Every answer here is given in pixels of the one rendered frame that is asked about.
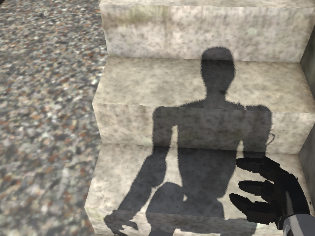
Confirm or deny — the right robot forearm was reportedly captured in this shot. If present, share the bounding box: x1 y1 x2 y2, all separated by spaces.
283 213 315 236

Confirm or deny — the robot right hand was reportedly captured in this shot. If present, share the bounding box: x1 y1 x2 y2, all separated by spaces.
229 156 311 230

